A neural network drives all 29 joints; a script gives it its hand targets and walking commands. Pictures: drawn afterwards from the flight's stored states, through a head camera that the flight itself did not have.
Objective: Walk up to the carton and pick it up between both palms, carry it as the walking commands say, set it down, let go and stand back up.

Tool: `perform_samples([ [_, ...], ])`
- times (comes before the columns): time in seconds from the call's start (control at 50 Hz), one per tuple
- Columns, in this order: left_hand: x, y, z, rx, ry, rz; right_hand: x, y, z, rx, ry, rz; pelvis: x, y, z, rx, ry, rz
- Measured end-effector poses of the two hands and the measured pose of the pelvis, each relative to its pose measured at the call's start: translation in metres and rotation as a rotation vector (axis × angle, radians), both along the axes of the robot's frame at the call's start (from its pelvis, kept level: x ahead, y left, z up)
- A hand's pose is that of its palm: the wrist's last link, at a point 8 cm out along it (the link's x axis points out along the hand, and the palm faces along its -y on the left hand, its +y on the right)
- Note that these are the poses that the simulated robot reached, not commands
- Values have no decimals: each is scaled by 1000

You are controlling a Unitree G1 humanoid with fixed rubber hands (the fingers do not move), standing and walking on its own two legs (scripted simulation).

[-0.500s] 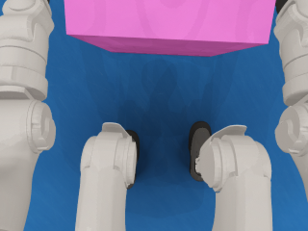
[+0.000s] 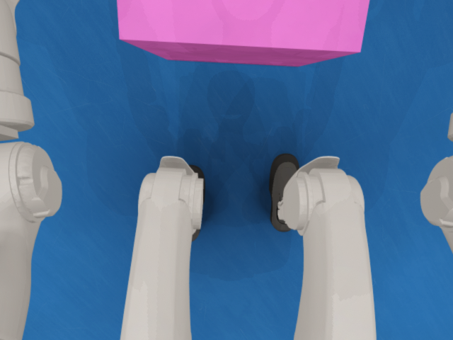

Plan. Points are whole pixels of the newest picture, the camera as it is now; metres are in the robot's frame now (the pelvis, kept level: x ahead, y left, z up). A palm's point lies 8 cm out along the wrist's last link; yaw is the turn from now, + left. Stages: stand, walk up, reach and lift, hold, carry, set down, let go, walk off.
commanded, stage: set down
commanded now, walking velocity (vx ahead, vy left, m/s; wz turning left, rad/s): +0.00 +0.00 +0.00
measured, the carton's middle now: out of the picture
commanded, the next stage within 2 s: let go in 0.80 s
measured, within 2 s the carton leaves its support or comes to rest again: neither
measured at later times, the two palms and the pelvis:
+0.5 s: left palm out of the picture +0.59 +0.24 +0.03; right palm out of the picture +0.58 -0.25 +0.02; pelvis +0.04 +0.00 +0.12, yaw +0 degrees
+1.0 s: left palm out of the picture +0.55 +0.24 +0.11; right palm out of the picture +0.54 -0.23 +0.10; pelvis +0.07 +0.00 +0.21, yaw +0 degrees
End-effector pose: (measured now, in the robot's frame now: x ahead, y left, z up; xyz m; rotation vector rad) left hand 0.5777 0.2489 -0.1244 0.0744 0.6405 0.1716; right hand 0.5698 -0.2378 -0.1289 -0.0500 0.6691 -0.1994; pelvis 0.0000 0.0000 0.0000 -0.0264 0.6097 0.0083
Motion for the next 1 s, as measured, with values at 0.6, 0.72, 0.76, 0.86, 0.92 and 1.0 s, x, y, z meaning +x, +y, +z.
perform_samples([
  [0.6,5,1,183,-28,12,-20,11,-4,182,32,-3,37,46,-6,148,26,278,-16],
  [0.72,2,4,215,-37,20,-28,10,3,214,30,12,48,55,-8,177,21,253,-9],
  [0.76,2,4,221,-35,25,-34,9,5,221,34,16,47,56,-8,185,18,244,-7],
  [0.86,2,-1,230,-26,28,-47,6,12,227,33,15,55,58,-6,196,11,234,-2],
  [0.92,-5,-3,230,-8,45,-48,-2,12,224,8,35,71,60,-5,200,9,233,-1],
  [1.0,-29,-4,231,34,70,-65,-27,6,226,-46,62,102,66,-5,208,14,217,-5],
])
